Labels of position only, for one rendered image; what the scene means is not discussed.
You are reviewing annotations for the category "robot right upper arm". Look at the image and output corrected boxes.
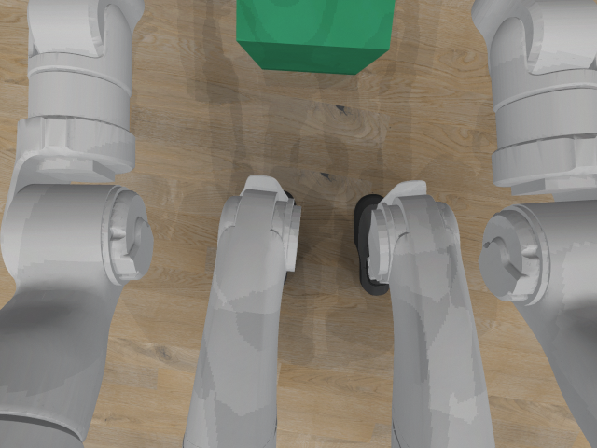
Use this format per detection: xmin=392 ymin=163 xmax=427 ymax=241
xmin=479 ymin=200 xmax=597 ymax=448

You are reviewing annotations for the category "robot left thigh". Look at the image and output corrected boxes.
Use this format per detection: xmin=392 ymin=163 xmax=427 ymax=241
xmin=182 ymin=189 xmax=301 ymax=448

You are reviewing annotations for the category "robot left forearm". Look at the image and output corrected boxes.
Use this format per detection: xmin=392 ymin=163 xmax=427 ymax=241
xmin=0 ymin=0 xmax=145 ymax=277

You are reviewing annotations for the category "robot right forearm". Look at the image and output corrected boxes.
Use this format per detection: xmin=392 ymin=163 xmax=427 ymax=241
xmin=471 ymin=0 xmax=597 ymax=202

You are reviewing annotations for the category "carton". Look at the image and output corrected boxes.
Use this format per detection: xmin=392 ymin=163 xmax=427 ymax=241
xmin=236 ymin=0 xmax=396 ymax=75

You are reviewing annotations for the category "robot right foot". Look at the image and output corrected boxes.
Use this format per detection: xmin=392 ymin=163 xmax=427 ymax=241
xmin=354 ymin=194 xmax=389 ymax=296

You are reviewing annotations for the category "robot left upper arm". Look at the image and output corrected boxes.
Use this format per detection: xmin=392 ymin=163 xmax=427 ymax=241
xmin=0 ymin=184 xmax=154 ymax=448

